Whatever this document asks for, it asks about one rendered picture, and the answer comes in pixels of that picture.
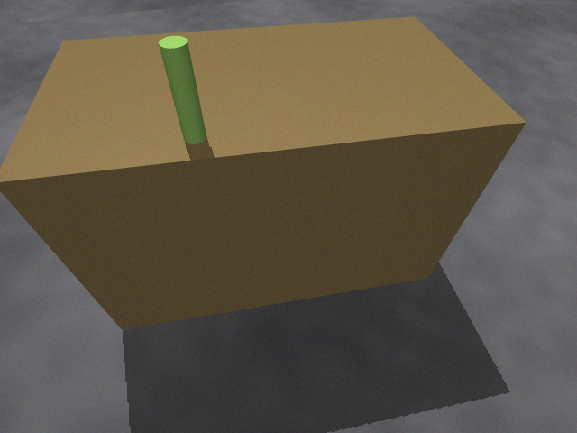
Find can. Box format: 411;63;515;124
159;36;206;144

